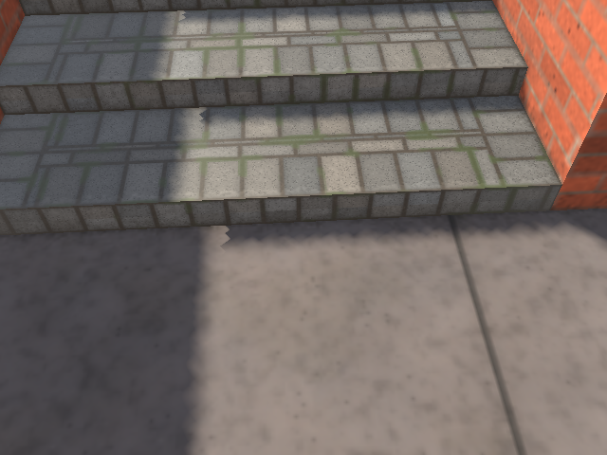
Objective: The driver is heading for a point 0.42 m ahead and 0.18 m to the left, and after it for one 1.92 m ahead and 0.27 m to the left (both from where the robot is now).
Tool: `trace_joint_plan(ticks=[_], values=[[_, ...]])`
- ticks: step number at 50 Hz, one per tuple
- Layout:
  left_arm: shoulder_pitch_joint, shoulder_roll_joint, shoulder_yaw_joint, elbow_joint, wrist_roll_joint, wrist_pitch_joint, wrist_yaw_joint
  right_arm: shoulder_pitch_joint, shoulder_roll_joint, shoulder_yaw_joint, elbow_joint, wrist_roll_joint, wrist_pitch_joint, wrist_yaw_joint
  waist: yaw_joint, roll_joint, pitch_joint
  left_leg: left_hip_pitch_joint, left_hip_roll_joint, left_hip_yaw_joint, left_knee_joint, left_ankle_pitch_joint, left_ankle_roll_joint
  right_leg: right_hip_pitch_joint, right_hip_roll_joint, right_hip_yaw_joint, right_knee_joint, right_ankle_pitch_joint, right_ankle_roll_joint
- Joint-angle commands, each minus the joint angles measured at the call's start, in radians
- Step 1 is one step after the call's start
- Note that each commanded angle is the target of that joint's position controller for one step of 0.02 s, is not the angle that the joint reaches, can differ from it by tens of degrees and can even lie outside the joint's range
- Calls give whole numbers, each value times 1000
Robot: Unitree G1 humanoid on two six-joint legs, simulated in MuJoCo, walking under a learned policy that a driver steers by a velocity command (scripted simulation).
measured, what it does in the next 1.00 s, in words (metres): walks ahead, turning left: left foot, then right foot 0.05 m lower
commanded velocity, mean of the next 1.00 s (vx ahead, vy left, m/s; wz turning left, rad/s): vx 0.50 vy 0.00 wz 0.48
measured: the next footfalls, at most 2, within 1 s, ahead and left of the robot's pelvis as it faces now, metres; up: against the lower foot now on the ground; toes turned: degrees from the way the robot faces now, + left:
left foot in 0.16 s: +0.16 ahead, +0.12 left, +0.00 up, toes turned +10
right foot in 0.62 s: +0.50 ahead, -0.02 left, -0.05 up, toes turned +27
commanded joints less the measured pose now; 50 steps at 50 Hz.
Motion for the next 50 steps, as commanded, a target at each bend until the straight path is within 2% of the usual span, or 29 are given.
trace_joint_plan(ticks=[1,3,4,6,8,9,10,11,12,13,14,15,19,21,24,28,30,31,32,33,34,35,36,38,39,42,45,48,50], values=[[-110,158,47,-55,-7,-7,-3,13,5,-6,-87,-1,16,10,-62,-168,27,-4,29,23,-266,-31,8,24,-216,176,-332,-7,-145],[-142,203,68,-60,-12,-13,-10,59,-28,-18,-55,-19,24,24,-84,-150,-54,143,-7,87,-335,149,9,34,-208,104,-300,50,-158],[-168,209,70,-66,-26,-23,-17,83,-49,-27,-47,-24,31,29,-109,-150,-81,204,4,85,-334,242,11,30,-223,88,-288,56,-158],[-225,187,64,-72,-50,-41,-27,112,-67,-38,-35,-20,47,31,-148,-167,-82,287,16,73,-388,342,22,22,-217,45,-218,35,-124],[-263,151,55,-72,-47,-46,-27,224,-102,-63,11,-34,52,20,-216,-100,-93,446,-45,129,-469,275,61,-28,-143,-25,42,117,-85],[-272,108,43,-86,-33,-41,-27,308,-133,-78,53,-46,45,13,-244,83,-21,517,-39,49,-595,255,114,-177,-47,-50,380,-101,-55],[-175,88,33,-164,-25,-44,-24,230,-276,-94,5,-41,21,14,-102,381,34,556,135,-458,-771,145,263,-457,70,49,617,-340,-35],[-165,138,33,-166,-30,-46,-23,142,-238,-76,-48,-32,-25,26,-77,304,21,502,248,-689,-922,-144,322,-548,31,176,666,-330,-63],[-195,187,39,-163,-55,-46,-24,86,-167,-52,-66,-30,-56,31,-54,186,62,421,253,-663,-938,-161,281,-522,-16,221,595,-238,-91],[-194,182,39,-142,-36,-41,-18,61,-139,-44,-68,-25,-70,30,-38,89,54,399,226,-595,-898,-70,244,-485,-37,223,550,-174,-87],[-200,174,36,-134,-2,-37,-15,56,-127,-38,-63,-15,-73,23,-33,31,41,389,205,-531,-864,32,223,-457,-50,232,488,-120,-63],[-217,168,35,-132,13,-34,-20,64,-132,-39,-58,-18,-71,11,-36,16,20,383,181,-481,-848,70,210,-424,-51,236,423,-61,-48],[-356,104,9,-162,20,-26,-40,130,-142,-44,-38,-18,-68,-34,-79,-5,10,326,86,-315,-834,213,160,-291,32,184,120,207,-19],[-393,74,-3,-172,17,-26,-55,145,-140,-48,-29,-15,-62,-41,-94,0,14,254,57,-279,-814,187,137,-187,69,162,16,322,-20],[-408,82,-5,-187,7,-28,-63,176,-112,-48,-11,-6,-59,-45,-100,17,16,246,65,-323,-743,113,121,-142,61,202,-25,368,-27],[-367,113,4,-177,-2,-39,-50,180,-106,-62,-8,-5,-44,-57,-87,37,25,331,66,-382,-605,129,94,-123,22,236,-100,294,-29],[-175,135,26,-117,11,-49,-34,165,-69,-56,-14,-9,-41,-48,0,4,-75,278,-19,-313,-356,237,50,145,8,208,-131,341,-52],[16,141,31,-68,26,-50,-33,136,-1,-34,-33,-23,-49,-35,81,-69,-193,37,-83,-258,-44,-49,28,466,-97,285,-8,399,-78],[108,181,35,-56,32,-37,-29,263,57,-14,-31,-30,-54,-30,37,-241,-295,-205,-129,-212,263,-340,-3,704,-270,478,123,656,-117],[141,277,62,-28,12,-23,-33,381,-17,-13,-58,22,-61,-31,2,-367,-369,-358,-97,-191,374,-235,-41,758,-425,828,-28,237,-285],[90,208,54,-37,16,-13,-24,281,-66,-24,-53,40,-57,-43,27,-222,-258,-437,-35,-165,415,-116,-61,650,-400,833,-141,-121,-295],[-10,112,21,-62,24,-12,-20,108,-134,-45,-70,12,-49,-48,50,-43,-92,-377,-1,-143,304,12,-56,426,-305,645,-232,-164,-229],[-79,117,13,-63,42,-15,-17,96,-119,-47,-87,4,-36,-51,-4,-113,-46,-324,23,-157,281,78,-76,293,-302,616,-247,-60,-249],[-95,94,10,-32,30,-20,-11,89,-94,-47,-96,-13,-22,-41,-38,-144,1,-253,74,-165,152,106,-82,172,-225,442,-276,88,-215],[-85,101,12,-20,29,-22,-7,76,-67,-40,-101,-9,-18,-37,-37,-145,-2,-238,77,-141,110,108,-80,160,-203,384,-297,123,-201],[-1,142,20,25,21,-24,-3,0,-6,-14,-129,-29,-37,-28,-17,-89,-18,-238,60,-118,-89,176,-72,197,-199,310,-308,377,-230],[34,161,19,36,-6,-2,2,-125,19,9,-155,-39,-60,-6,18,-82,0,-188,41,-31,-341,329,-63,211,-147,236,-322,394,-216],[127,192,20,64,-19,14,2,-253,13,17,-188,-25,-73,15,63,-89,21,-128,-6,7,-496,386,-73,243,-150,241,-306,360,-206],[162,207,22,79,-21,25,4,-293,-13,13,-207,-18,-79,25,60,-112,24,-100,-24,-2,-561,352,-66,291,-178,272,-271,359,-195]])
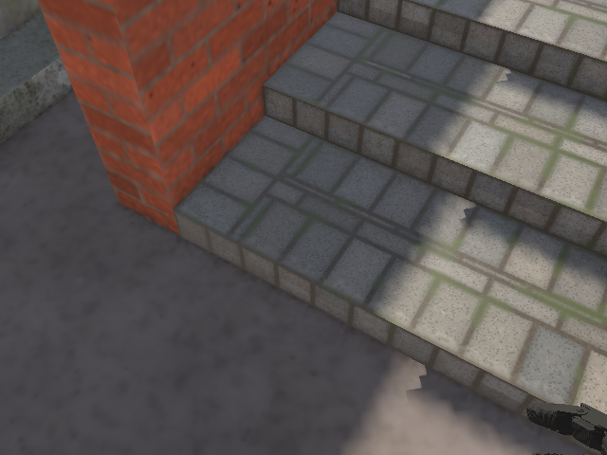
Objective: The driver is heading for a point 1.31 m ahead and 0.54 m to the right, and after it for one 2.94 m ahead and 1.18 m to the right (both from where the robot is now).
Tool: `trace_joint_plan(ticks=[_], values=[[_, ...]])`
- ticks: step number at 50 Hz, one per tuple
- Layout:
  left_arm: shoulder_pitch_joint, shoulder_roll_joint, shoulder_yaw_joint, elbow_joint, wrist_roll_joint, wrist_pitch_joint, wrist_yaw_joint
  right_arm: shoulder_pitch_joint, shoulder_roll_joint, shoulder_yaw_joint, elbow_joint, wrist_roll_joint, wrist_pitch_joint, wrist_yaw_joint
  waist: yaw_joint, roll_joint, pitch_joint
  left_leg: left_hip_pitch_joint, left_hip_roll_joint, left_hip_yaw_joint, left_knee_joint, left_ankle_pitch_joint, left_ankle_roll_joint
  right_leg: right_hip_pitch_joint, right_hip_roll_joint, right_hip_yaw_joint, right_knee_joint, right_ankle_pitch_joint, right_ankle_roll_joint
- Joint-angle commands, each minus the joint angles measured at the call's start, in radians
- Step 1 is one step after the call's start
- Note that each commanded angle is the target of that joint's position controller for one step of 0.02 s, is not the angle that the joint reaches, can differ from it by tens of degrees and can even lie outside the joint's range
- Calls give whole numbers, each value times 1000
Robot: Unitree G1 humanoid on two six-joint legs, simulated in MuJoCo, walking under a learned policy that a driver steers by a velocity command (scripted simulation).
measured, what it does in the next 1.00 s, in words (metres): walks ahead, turning right: left foot, then right foot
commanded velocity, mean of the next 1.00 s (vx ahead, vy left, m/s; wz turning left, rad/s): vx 0.50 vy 0.00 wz -0.48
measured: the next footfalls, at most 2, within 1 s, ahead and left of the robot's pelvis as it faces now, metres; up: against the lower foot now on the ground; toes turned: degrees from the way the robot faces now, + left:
left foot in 0.08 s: +0.22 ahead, +0.13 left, +0.00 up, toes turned -2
right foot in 0.60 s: +0.41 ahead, -0.17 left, +0.00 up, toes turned -22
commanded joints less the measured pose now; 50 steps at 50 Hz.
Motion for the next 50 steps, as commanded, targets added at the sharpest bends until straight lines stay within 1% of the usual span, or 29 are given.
trace_joint_plan(ticks=[1,3,4,5,6,7,8,9,10,13,16,19,25,27,28,29,30,31,32,33,34,35,37,39,41,44,46,48,50], values=[[-7,181,32,-48,-9,2,7,-75,-67,-10,-93,8,-27,17,-54,-115,-1,92,-49,27,-108,-12,12,6,-278,207,-11,472,-150],[-24,193,32,-45,-10,7,12,49,-124,-35,-61,2,-31,11,-146,-129,-76,342,-81,49,-179,-8,54,-31,-250,179,128,643,-110],[-35,171,22,-57,0,3,12,196,-178,-59,-23,-12,-31,0,-217,-119,-177,598,-39,16,-151,22,90,-144,-197,147,305,615,-76],[-56,101,-5,-100,34,-5,11,387,-268,-82,1,-32,-24,-19,-287,17,-347,909,190,-207,-97,88,154,-368,-109,91,631,259,-29],[78,28,-28,-104,8,-20,8,383,-281,-78,15,-35,-17,-14,-214,262,-481,1095,380,-585,-203,-88,282,-648,-24,116,897,-311,-3],[17,140,2,-89,-16,-21,10,358,-182,-56,7,-27,-13,-14,-243,141,-375,1004,330,-555,-254,-211,253,-738,-74,175,995,-284,-1],[-56,159,11,-114,-23,-18,11,296,-144,-41,11,-14,-16,-16,-227,118,-228,871,289,-404,-290,-203,216,-780,-109,149,999,-189,-2],[-86,142,10,-114,-12,-10,15,232,-118,-30,14,-14,-20,-12,-192,64,-154,738,249,-315,-333,-153,201,-745,-143,132,977,-114,6],[-91,131,14,-115,1,0,16,180,-93,-24,19,-17,-26,-7,-156,67,-96,629,220,-243,-378,-114,196,-706,-165,133,939,-66,13],[-69,70,8,-120,-2,37,16,115,-87,-29,44,-22,-49,-7,-94,71,-35,471,198,-93,-479,-32,191,-626,-191,138,899,12,34],[-131,68,10,-150,8,47,13,127,-113,-41,74,-29,-54,-20,-92,40,-11,474,198,20,-504,49,194,-675,-195,150,806,137,50],[-215,58,3,-176,12,42,-6,141,-145,-49,93,-27,-49,-31,-115,28,7,479,169,140,-508,76,168,-636,-180,114,622,292,47],[-366,70,-7,-248,17,47,-35,216,-207,-69,140,4,-19,-37,-158,18,41,630,224,218,-443,117,135,-604,-145,28,441,212,-12],[-318,104,9,-253,18,59,-33,206,-232,-74,141,17,-4,-35,-115,51,-1,659,223,250,-293,447,114,-500,-87,-33,453,68,-53],[-221,130,28,-234,15,62,-32,190,-239,-74,136,25,5,-34,-55,49,-56,649,201,277,-134,615,94,-369,-36,-71,416,50,-79],[-55,183,61,-184,12,63,-23,189,-217,-64,130,26,9,-33,22,21,-139,569,155,300,89,631,58,-137,26,-88,346,110,-114],[80,289,97,-152,4,71,-2,198,-162,-41,105,-5,0,-33,59,-139,-183,291,97,304,429,207,-7,122,-105,157,280,181,-175],[3,392,98,-192,11,51,-3,303,-32,1,56,-35,-31,-25,-89,-355,-281,-106,-102,146,734,-581,-63,360,-351,756,152,40,-376],[23,290,74,-217,13,30,-16,178,-140,-15,59,3,-62,-16,14,-163,-329,-196,-80,-35,792,-545,-40,358,-381,847,26,-72,-370],[-5,239,59,-208,14,16,-18,103,-164,-23,31,32,-75,-14,3,-129,-198,-261,-38,-25,752,-430,-9,266,-355,716,14,-59,-331],[-83,203,47,-221,4,9,-17,97,-159,-21,38,11,-82,-24,-45,-61,-126,-200,7,-27,654,-339,4,110,-312,606,12,23,-289],[-153,167,36,-239,9,10,-12,103,-166,-28,50,-17,-78,-34,-86,-55,-81,-117,33,-27,572,-293,-3,-18,-276,511,3,141,-263],[-192,149,28,-262,26,6,1,130,-160,-34,51,-29,-55,-32,-131,-87,-78,-1,40,-25,498,-243,-22,-135,-235,419,-28,335,-256],[-162,162,32,-261,31,9,14,129,-105,-19,46,-38,-34,-28,-134,-91,-94,-9,6,26,493,-193,-60,-138,-211,339,2,570,-260],[-114,168,35,-254,19,21,26,122,-73,-6,39,-39,-19,-22,-126,-102,-108,-36,-15,48,504,-146,-88,-136,-194,301,20,608,-250],[-22,144,23,-244,16,36,39,40,-73,-1,0,-24,-11,-15,-87,-117,-69,-228,-10,28,588,-148,-97,-43,-217,393,23,412,-250],[110,123,15,-210,9,48,48,-45,-74,1,-34,-15,-24,-14,-37,-102,-19,-510,-17,36,739,-252,-90,189,-238,481,47,348,-258],[297,103,12,-151,15,65,62,-244,4,37,-121,-33,-59,-1,47,-134,10,-783,-34,83,835,-409,-85,445,-264,569,118,442,-254],[433,77,3,-96,29,75,81,-335,45,62,-178,-12,-79,13,91,-181,16,-1069,-35,84,1064,-565,-73,648,-318,619,201,593,-252]])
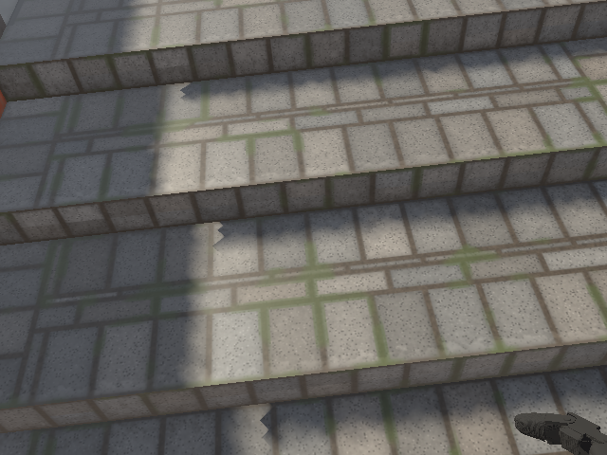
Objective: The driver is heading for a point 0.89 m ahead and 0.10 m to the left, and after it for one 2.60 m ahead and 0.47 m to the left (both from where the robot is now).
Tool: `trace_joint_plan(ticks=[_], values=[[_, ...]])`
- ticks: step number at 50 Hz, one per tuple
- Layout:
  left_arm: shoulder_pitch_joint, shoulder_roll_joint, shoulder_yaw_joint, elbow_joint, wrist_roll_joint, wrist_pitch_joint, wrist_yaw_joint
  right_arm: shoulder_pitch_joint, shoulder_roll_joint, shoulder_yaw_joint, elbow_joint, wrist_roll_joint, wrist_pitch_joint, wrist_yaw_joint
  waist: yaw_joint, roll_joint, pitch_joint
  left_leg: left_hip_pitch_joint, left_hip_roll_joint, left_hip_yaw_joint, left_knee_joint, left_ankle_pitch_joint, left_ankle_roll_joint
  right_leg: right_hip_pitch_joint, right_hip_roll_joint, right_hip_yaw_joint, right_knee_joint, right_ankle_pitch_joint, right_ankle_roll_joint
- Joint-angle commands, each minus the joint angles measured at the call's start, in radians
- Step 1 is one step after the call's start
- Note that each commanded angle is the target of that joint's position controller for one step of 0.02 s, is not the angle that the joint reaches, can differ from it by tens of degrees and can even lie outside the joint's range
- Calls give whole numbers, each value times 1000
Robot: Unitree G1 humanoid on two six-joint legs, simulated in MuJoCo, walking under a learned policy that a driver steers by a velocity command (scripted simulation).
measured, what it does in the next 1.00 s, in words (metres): climbs: left foot 0.11 m higher, then right foot 0.11 m higher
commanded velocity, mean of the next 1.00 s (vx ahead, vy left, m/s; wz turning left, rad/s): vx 0.50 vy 0.00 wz -0.12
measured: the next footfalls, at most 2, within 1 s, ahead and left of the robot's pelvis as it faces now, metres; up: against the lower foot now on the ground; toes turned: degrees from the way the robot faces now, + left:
left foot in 0.18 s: +0.32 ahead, +0.17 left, +0.11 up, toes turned -1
right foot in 0.86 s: +0.72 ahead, -0.03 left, +0.22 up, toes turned -9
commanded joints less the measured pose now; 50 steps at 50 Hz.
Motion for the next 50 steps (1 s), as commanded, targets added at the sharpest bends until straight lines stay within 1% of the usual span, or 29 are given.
trace_joint_plan(ticks=[1,4,5,6,8,9,10,11,12,13,14,15,17,19,21,25,33,36,38,39,41,43,44,45,46,47,48,49,50], values=[[407,108,29,96,5,17,31,-368,47,45,-226,22,-54,16,154,-205,79,-988,-7,5,344,-361,19,766,-376,395,147,703,-197],[248,100,16,98,-39,26,56,-381,104,103,-360,21,-48,27,24,-169,119,-892,68,-27,246,-440,65,414,-366,284,43,649,-76],[54,126,18,41,-62,44,62,-311,89,119,-375,-6,-51,48,-80,-43,62,-296,78,30,-236,-175,101,-14,-296,160,-124,605,-45],[-1,157,26,11,-41,25,50,-238,68,89,-341,-29,-65,48,-109,-87,-56,322,-30,162,-321,167,105,-345,-217,116,-214,835,-72],[-44,311,66,36,-19,-16,7,269,-132,-29,-222,-6,-35,-6,-371,-298,-289,878,-122,101,-348,210,124,-295,-179,38,67,1411,-32],[-100,311,80,24,-34,-32,0,453,-234,-69,-158,-5,-7,-29,-457,-209,-314,964,-70,-59,-552,132,146,-285,-156,90,367,1250,24],[-42,83,36,22,28,-47,-6,463,-315,-53,-75,-21,2,-28,-286,320,-285,939,163,-463,-680,369,218,-368,26,69,810,8,56],[200,57,30,63,20,-80,-49,488,-250,-27,-70,-63,2,-29,-193,556,-448,985,288,-909,-1017,631,303,-441,145,245,1139,-135,58],[215,46,38,76,-15,-79,-65,351,-186,-25,-90,-37,-4,-18,-120,343,-350,899,336,-1000,-1169,330,326,-558,130,178,1307,-83,89],[115,26,23,61,-14,-61,-64,248,-108,-12,-71,7,-4,0,-91,162,-169,732,283,-877,-1180,96,323,-592,62,-7,1403,-53,89],[36,-3,8,23,2,-43,-59,183,-48,-1,-30,22,-7,12,-39,20,-49,552,247,-732,-1171,-81,287,-610,-11,-64,1399,7,59],[-14,20,8,0,3,-24,-57,145,-3,5,7,4,-15,17,-3,-27,23,400,203,-574,-1151,-156,259,-578,-70,-59,1374,76,23],[-99,13,-6,-52,-4,-13,-55,184,52,16,94,-18,-24,21,3,17,62,348,148,-406,-1180,-97,244,-629,-97,-47,1412,124,-45],[-129,-34,-33,-76,-10,-30,-52,276,61,14,177,-3,-22,26,3,33,59,435,107,-254,-1187,85,228,-747,-85,-21,1356,194,-76],[-185,-7,-40,-98,2,-30,-49,285,27,6,190,7,-17,16,2,-1,53,457,68,-135,-1231,185,225,-759,-96,-54,1115,237,-42],[-303,28,-27,-108,13,-32,-59,373,-45,0,211,6,-19,-12,-56,16,9,647,103,-122,-1286,459,224,-843,-132,-157,929,375,40],[-504,-70,-55,-137,-27,-46,-77,652,7,24,309,-22,57,-46,-156,43,164,1048,232,-239,-1217,352,305,-1525,-154,-171,1461,14,103],[-689,-128,-103,-245,-12,-75,-98,666,36,40,324,-12,80,-68,-175,24,204,880,172,-176,-1259,376,243,-1471,-177,-320,1336,43,111],[-782,-134,-123,-310,3,-84,-119,645,-12,29,318,5,78,-77,-180,27,175,640,174,-112,-1462,525,239,-999,-184,-383,974,141,72],[-752,-102,-108,-302,-10,-83,-115,613,-20,32,315,5,64,-72,-151,34,149,599,143,-56,-1480,740,228,-774,-130,-434,829,165,45],[-576,-13,-61,-281,-12,-94,-98,604,-127,19,325,0,27,-52,-33,231,-16,788,163,8,-1282,1646,229,-501,5,-480,791,96,-16],[-286,114,-5,-211,-19,-75,-78,514,-182,6,320,-7,30,-43,156,315,-143,936,184,-5,-966,1892,203,-259,22,-374,520,138,-92],[-114,170,17,-155,4,-59,-72,453,-176,3,285,-8,24,-48,222,268,-238,778,159,-52,-713,1631,191,4,-97,-125,474,168,-139],[-1,252,41,-81,50,-60,-72,589,25,40,271,-2,-2,-26,90,-246,-451,405,-113,-113,-261,482,138,371,-409,501,231,136,-361],[28,173,24,-59,67,-39,-45,524,-50,10,295,-20,-37,18,126,-228,-510,359,-184,-276,71,108,140,310,-440,775,-10,145,-343],[-88,111,8,-42,40,-47,-46,420,-57,-10,223,28,-38,32,51,-146,-275,238,-155,-272,210,88,147,127,-427,602,-20,76,-268],[-158,35,-12,-18,11,-57,-60,302,-17,5,159,36,-25,27,6,-7,-113,177,-99,-193,232,96,166,-44,-385,422,2,24,-205],[-190,-29,-30,28,18,-73,-70,213,1,7,116,32,-13,19,-39,36,-6,142,-61,-156,243,99,192,-201,-346,245,-15,59,-176],[-216,-81,-45,59,41,-84,-77,238,20,14,100,33,3,15,-96,10,10,153,-25,-165,267,121,221,-279,-302,131,-20,48,-150]])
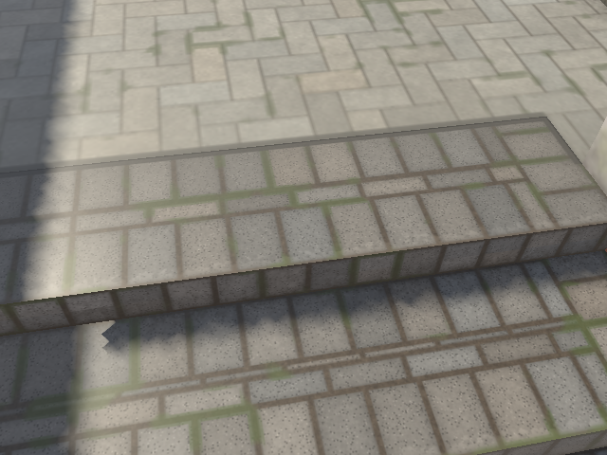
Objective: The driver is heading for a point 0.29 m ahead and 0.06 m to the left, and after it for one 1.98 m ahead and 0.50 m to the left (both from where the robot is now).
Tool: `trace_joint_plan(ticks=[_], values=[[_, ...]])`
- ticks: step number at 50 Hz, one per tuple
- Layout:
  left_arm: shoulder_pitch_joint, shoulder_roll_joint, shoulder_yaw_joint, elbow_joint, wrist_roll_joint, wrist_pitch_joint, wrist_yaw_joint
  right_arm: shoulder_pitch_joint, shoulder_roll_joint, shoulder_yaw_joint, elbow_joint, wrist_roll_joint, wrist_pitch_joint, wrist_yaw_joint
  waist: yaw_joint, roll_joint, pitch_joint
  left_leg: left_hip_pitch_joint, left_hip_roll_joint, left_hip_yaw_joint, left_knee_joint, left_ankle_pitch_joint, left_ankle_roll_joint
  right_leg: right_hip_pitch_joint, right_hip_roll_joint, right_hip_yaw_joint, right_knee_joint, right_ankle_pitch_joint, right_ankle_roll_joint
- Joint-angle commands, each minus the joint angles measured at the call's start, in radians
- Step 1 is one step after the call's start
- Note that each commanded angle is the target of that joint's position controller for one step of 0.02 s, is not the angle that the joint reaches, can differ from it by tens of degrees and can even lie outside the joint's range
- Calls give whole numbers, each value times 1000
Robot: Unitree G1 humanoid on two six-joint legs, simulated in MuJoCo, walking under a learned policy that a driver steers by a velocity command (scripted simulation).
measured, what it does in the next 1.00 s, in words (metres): climbs: left foot 0.11 m higher, then right foot 0.10 m higher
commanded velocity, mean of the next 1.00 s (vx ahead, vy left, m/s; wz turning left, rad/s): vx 0.50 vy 0.00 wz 0.00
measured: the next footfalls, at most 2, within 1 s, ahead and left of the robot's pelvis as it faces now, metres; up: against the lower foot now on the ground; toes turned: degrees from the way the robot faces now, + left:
left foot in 0.52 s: +0.54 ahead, +0.20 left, +0.11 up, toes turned +6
right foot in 0.98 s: +0.74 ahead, -0.05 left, +0.21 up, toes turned -8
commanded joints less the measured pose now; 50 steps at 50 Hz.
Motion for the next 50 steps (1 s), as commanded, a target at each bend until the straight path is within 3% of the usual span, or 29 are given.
trace_joint_plan(ticks=[1,4,7,8,10,13,15,17,19,20,21,22,24,25,26,27,28,29,30,31,32,33,35,37,39,41,43,44,50], values=[[96,-99,-31,84,13,-28,-16,-58,21,12,-161,15,3,7,-61,-24,9,-322,79,-31,250,-18,69,175,-241,435,-512,14,-113],[106,-25,-12,133,-12,-41,-19,-57,46,43,-185,14,18,1,-106,-26,44,-429,100,-40,35,73,59,152,-185,255,-573,89,-91],[121,47,-8,148,-12,-56,-3,-177,-39,29,-221,-29,14,0,-85,-63,9,-375,129,81,-227,244,-30,141,-158,170,-652,276,-101],[150,62,-7,162,-8,-53,8,-190,-34,29,-214,-32,15,0,-69,-89,-12,-386,140,117,-236,273,-57,190,-167,175,-650,322,-116],[243,65,-11,193,1,-34,22,-236,-11,34,-201,-11,25,-3,-19,-95,-27,-538,166,126,-148,231,-82,379,-227,245,-626,317,-134],[412,65,-9,234,8,-1,39,-368,8,35,-241,21,22,-2,58,-80,58,-999,182,86,137,-12,-111,711,-355,406,-609,153,-172],[461,43,-13,246,6,21,60,-422,33,44,-273,32,9,2,70,-83,108,-1213,194,60,317,-149,-126,818,-395,428,-594,96,-163],[457,35,-15,247,-4,44,78,-495,95,80,-342,29,2,17,62,-82,147,-1340,193,76,439,-257,-136,789,-383,378,-566,87,-126],[421,40,-14,243,-7,50,97,-583,100,104,-417,13,-17,29,52,-56,170,-1236,243,137,203,-218,-134,654,-330,298,-614,70,-69],[370,62,-8,223,-25,52,100,-629,96,121,-453,-11,-27,48,41,1,118,-815,251,210,-134,-76,-102,399,-296,212,-763,109,-53],[378,71,-3,230,-45,41,91,-662,99,119,-463,-12,-33,50,47,-23,92,-452,205,284,-292,28,-89,217,-269,182,-858,178,-69],[385,96,-4,237,-43,25,72,-599,79,99,-434,-6,-38,46,17,-97,29,-249,127,343,-317,42,-77,242,-263,148,-807,536,-77],[373,223,19,249,-18,28,50,-294,-42,35,-360,10,-28,30,-152,-280,-149,-53,-9,363,-423,-41,-9,531,-277,106,-514,1382,-34],[335,239,24,237,-16,31,43,-127,-120,0,-307,18,-18,21,-240,-317,-190,53,-23,301,-601,-7,30,615,-266,119,-310,1503,4],[309,196,19,196,-14,25,50,25,-221,-37,-250,-10,-3,14,-272,-227,-282,297,93,33,-649,85,70,462,-241,184,-23,1199,46],[448,-42,-26,169,-9,-7,34,105,-330,-67,-168,-42,-1,10,-120,378,-460,586,384,-580,-1011,47,211,113,15,244,389,71,96],[458,3,-8,214,-9,-37,-1,113,-240,-48,-179,-61,5,-6,-144,279,-557,593,419,-832,-1195,20,210,67,62,450,682,-22,90],[352,3,7,161,-48,-37,-12,16,-172,-35,-171,-45,0,0,-105,183,-377,432,416,-680,-1189,-82,166,-34,39,426,809,-10,81],[239,5,-3,105,-47,-28,-7,-64,-90,-17,-153,-16,-9,11,-72,66,-198,260,376,-509,-1150,-152,112,-106,-25,337,810,18,49],[132,26,4,55,-40,-19,2,-105,-25,-7,-122,-23,-21,18,-51,-4,-101,101,342,-336,-1132,-113,84,-115,-84,318,766,91,12],[112,22,4,34,-42,-6,5,-112,25,6,-73,-49,-30,23,-12,22,-70,0,310,-227,-1131,-69,88,-90,-106,306,844,82,-17],[123,17,3,19,-48,1,6,-99,47,9,-45,-55,-38,26,14,34,-56,-22,286,-166,-1166,-61,83,-95,-118,314,832,92,-48],[153,-9,-9,11,-51,14,9,-63,47,11,5,-38,-48,28,42,50,-19,6,267,-87,-1246,-23,88,-186,-100,337,863,103,-87],[113,-23,-23,-13,-38,22,8,-68,16,1,30,-18,-44,23,70,23,18,10,242,3,-1270,-4,58,-287,-102,360,761,154,-77],[48,13,-23,-33,-22,30,10,-60,-27,-9,19,-18,-38,3,52,-2,18,19,210,98,-1322,61,71,-288,-102,294,556,234,-5],[-9,51,-8,-42,-13,21,8,-44,-49,-6,21,-25,-48,-14,35,27,-6,81,222,113,-1367,197,93,-282,-127,241,443,310,43],[-79,44,-5,-46,-17,16,6,1,-78,-12,29,-24,-45,-28,-4,20,-6,176,236,110,-1376,240,100,-312,-150,205,318,378,72],[-75,9,-13,-22,-17,26,5,43,-77,-11,46,-34,-31,-30,-22,34,-22,238,248,111,-1353,236,108,-320,-145,165,345,368,83],[-234,-20,-12,-46,-33,19,-17,186,-69,-14,77,-43,26,-50,-99,36,96,592,356,17,-1319,229,129,-661,-177,165,371,155,91]])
